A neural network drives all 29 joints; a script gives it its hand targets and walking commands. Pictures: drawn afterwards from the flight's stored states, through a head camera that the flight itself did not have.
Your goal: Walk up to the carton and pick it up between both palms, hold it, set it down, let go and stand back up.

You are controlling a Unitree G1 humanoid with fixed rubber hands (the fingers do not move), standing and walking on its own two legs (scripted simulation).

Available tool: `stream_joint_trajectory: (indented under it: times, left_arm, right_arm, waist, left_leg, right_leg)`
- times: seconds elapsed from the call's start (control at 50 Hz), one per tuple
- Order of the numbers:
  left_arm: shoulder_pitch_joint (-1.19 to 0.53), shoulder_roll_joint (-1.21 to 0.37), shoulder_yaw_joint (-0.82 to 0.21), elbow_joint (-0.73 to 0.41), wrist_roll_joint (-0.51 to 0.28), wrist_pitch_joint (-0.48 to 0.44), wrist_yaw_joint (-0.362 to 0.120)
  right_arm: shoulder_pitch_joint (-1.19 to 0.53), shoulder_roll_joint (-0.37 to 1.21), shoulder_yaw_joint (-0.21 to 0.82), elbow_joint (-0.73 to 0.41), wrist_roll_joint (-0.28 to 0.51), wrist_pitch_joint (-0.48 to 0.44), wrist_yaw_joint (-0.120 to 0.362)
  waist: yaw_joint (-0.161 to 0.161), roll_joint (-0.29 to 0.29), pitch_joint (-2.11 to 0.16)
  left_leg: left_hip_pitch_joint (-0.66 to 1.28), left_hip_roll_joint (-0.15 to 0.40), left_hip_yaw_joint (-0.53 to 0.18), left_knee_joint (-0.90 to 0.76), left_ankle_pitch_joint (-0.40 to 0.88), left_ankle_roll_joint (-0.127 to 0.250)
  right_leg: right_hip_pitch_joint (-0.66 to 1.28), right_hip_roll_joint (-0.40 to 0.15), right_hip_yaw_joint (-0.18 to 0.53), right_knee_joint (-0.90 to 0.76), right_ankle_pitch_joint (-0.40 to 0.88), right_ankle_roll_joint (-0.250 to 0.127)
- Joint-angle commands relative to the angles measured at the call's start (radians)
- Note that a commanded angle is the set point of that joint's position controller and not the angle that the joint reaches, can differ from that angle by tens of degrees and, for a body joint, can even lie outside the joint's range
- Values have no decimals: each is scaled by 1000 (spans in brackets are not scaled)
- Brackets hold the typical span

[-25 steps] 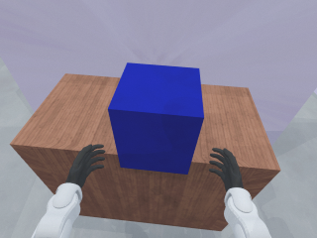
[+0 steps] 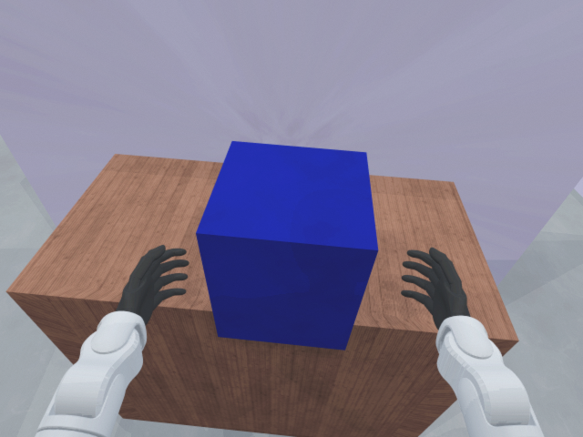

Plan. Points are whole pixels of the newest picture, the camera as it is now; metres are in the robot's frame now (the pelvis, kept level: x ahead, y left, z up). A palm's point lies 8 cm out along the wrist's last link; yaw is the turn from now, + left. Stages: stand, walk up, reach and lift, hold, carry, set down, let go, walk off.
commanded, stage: reach and lift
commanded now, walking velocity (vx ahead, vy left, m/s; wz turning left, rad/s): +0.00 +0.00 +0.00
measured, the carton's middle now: (289, 247) +0.40 +0.01 +0.05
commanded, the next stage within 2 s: none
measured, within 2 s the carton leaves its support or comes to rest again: neither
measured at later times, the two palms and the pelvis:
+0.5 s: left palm (151, 224) +0.36 +0.20 +0.13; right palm (450, 244) +0.34 -0.20 +0.13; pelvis -0.02 -0.01 +0.00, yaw +1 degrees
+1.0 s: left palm (161, 157) +0.42 +0.19 +0.21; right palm (453, 188) +0.39 -0.20 +0.19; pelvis -0.03 +0.00 +0.00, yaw +1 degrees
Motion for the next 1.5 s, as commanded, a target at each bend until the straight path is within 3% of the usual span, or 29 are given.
stream_joint_trajectory:
  times: [0.0, 0.1, 0.12, 0.22, 0.24, 0.28, 0.34, 0.36, 0.38, 0.46, 0.5, 0.56, 0.62, 0.68, 0.72, 0.78, 0.9, 0.96, 0.98, 1.0, 1.06, 1.1, 1.16, 1.2, 1.28, 1.32, 1.38, 1.42, 1.48]
  left_arm:
    - [-360, 129, 88, -214, 8, 10, -4]
    - [-413, 159, 108, -199, -25, 19, -20]
    - [-480, 170, 107, -225, -43, 8, -22]
    - [-593, 216, 121, -39, -38, 85, -30]
    - [-610, 198, 118, 9, -39, 110, -36]
    - [-732, 203, 134, 151, -27, 154, -46]
    - [-843, 194, 128, 217, -2, 162, -59]
    - [-761, 196, 116, 190, -4, 142, -62]
    - [-896, 200, 128, 192, 3, 129, -67]
    - [-1008, 224, 129, 126, -7, 95, -69]
    - [-1005, 207, 107, 147, -15, 115, -64]
    - [-985, 223, 111, 268, 15, 163, -53]
    - [-1037, 216, 112, 259, 16, 184, -38]
    - [-1063, 193, 102, 283, 7, 186, -36]
    - [-1136, 195, 109, 258, 11, 174, -35]
    - [-1265, 222, 113, 248, -15, 157, -26]
    - [-1368, 236, 91, 552, -21, 184, -19]
    - [-1526, 260, 80, 607, -29, 160, -6]
    - [-1540, 259, 80, 644, -34, 152, -1]
    - [-1586, 269, 62, 649, -41, 142, 4]
    - [-1567, 236, 47, 791, -46, 128, 4]
    - [-1559, 211, 27, 821, -46, 113, 2]
    - [-1510, 201, 8, 817, -39, 88, -1]
    - [-1495, 201, 18, 794, -39, 79, 1]
    - [-1490, 171, 38, 696, -26, 64, 17]
    - [-1487, 177, 52, 632, -33, 48, 29]
    - [-1486, 160, 54, 668, -32, 46, 36]
    - [-1442, 165, 80, 676, -17, 30, 34]
    - [-1428, 165, 83, 727, -5, 0, 22]
  right_arm:
    - [-314, -79, -70, -173, -6, 26, -7]
    - [-372, -90, -87, -228, -19, 35, -27]
    - [-439, -99, -95, -266, -17, 23, -32]
    - [-550, -89, -89, -105, -15, 109, -50]
    - [-567, -94, -106, -58, -22, 129, -43]
    - [-710, -90, -102, 33, -28, 170, -33]
    - [-820, -87, -152, 116, -53, 184, -26]
    - [-728, -66, -131, 62, -39, 165, -24]
    - [-874, -69, -143, 66, -38, 155, -25]
    - [-970, -89, -155, 3, -35, 125, -37]
    - [-941, -95, -141, 78, -24, 146, -24]
    - [-897, -109, -151, 220, -47, 195, -18]
    - [-952, -127, -171, 218, -49, 206, -17]
    - [-998, -124, -180, 215, -51, 200, -18]
    - [-1059, -128, -172, 177, -57, 183, -14]
    - [-1201, -137, -164, 143, -39, 173, -25]
    - [-1307, -173, -155, 431, -35, 192, -36]
    - [-1449, -197, -160, 501, -23, 165, -38]
    - [-1479, -200, -141, 512, -13, 154, -38]
    - [-1516, -212, -149, 566, -7, 144, -39]
    - [-1501, -189, -113, 698, 9, 127, -28]
    - [-1479, -185, -114, 756, 4, 111, -15]
    - [-1443, -180, -108, 778, 9, 82, -5]
    - [-1424, -197, -115, 731, -10, 69, -3]
    - [-1408, -233, -159, 643, -70, 45, -9]
    - [-1411, -230, -152, 552, -68, 28, -17]
    - [-1391, -210, -150, 622, -72, 24, -21]
    - [-1373, -168, -121, 632, -48, 8, -21]
    - [-1371, -130, -106, 655, -57, -16, -22]
  waist:
    - [-9, 113, -162]
    - [-28, 26, -303]
    - [-48, 37, -343]
    - [-20, -6, -363]
    - [-32, 18, -326]
    - [-17, 16, -259]
    - [-34, 35, -276]
    - [-25, 43, -280]
    - [-28, 54, -370]
    - [-35, 18, -618]
    - [-32, 60, -581]
    - [-34, 85, -482]
    - [-46, 97, -471]
    - [-57, 54, -478]
    - [-46, 68, -527]
    - [-51, 30, -588]
    - [-63, 31, -508]
    - [-70, 36, -544]
    - [-59, 11, -569]
    - [-73, 40, -561]
    - [-54, 62, -566]
    - [-66, 73, -565]
    - [-64, 129, -600]
    - [-68, 89, -659]
    - [-76, 122, -719]
    - [-76, 98, -768]
    - [-78, 106, -715]
    - [-48, 86, -656]
    - [-46, 40, -644]
  left_leg:
    - [138, 45, -70, 11, 361, -2]
    - [171, 40, -82, 9, 323, 19]
    - [156, 41, -81, 11, 312, 21]
    - [126, 37, -82, -5, 233, 9]
    - [115, 40, -91, -16, 204, 3]
    - [60, 33, -83, -23, 97, -7]
    - [24, 30, -88, -16, 20, -10]
    - [62, 26, -87, -3, 90, -2]
    - [84, 19, -82, 1, 134, -6]
    - [202, 11, -80, 28, 378, -10]
    - [215, 14, -76, 35, 469, -23]
    - [236, 15, -83, 0, 463, -37]
    - [245, 9, -84, 1, 524, -44]
    - [254, 10, -83, 2, 549, -44]
    - [256, 11, -83, 8, 575, -51]
    - [243, 3, -69, 6, 506, -28]
    - [101, 11, -73, -20, 177, -42]
    - [72, 11, -73, -10, 82, -35]
    - [83, 13, -78, -10, 102, -31]
    - [67, 13, -77, -4, 110, -31]
    - [76, 22, -91, -21, 156, -35]
    - [135, 31, -101, -23, 204, -55]
    - [199, 30, -94, -6, 392, -63]
    - [297, 41, -103, -5, 548, -65]
    - [412, 60, -116, 30, 763, -95]
    - [423, 49, -102, 54, 858, -87]
    - [373, 49, -99, 44, 785, -91]
    - [313, 35, -90, 30, 714, -66]
    - [211, 26, -84, -5, 601, -55]
  right_leg:
    - [-82, -36, 50, -31, 219, -12]
    - [-58, -47, 48, -18, 241, -6]
    - [-74, -47, 43, -11, 241, 0]
    - [-76, -47, 24, -14, 188, 9]
    - [-88, -48, 25, -11, 155, 5]
    - [-147, -44, 22, -17, 59, 8]
    - [-182, -45, 18, 3, 14, 12]
    - [-173, -44, 24, 5, 70, 6]
    - [-166, -43, 31, -3, 114, 8]
    - [-46, -36, 29, 14, 338, 21]
    - [-40, -24, 23, 10, 393, 15]
    - [-74, -23, 18, -24, 361, 15]
    - [-62, -19, 18, -38, 402, 14]
    - [-28, -16, 14, -34, 449, 19]
    - [-41, -15, 25, -34, 459, 13]
    - [-24, -20, 13, -19, 444, 28]
    - [-88, -34, 18, -19, 204, 22]
    - [-139, -27, 14, 14, 121, 27]
    - [-137, -31, 15, 14, 132, 23]
    - [-157, -35, 23, 17, 133, 27]
    - [-151, -23, 18, 12, 166, 29]
    - [-160, -8, 11, 3, 202, 27]
    - [-154, -12, 20, -39, 295, 26]
    - [-136, -3, 18, -74, 368, 25]
    - [-150, 8, 25, -111, 447, 12]
    - [-120, 11, 22, -104, 537, 15]
    - [-107, 6, 23, -98, 499, 16]
    - [-124, -4, 31, -87, 491, 26]
    - [-98, -14, 33, -75, 479, 36]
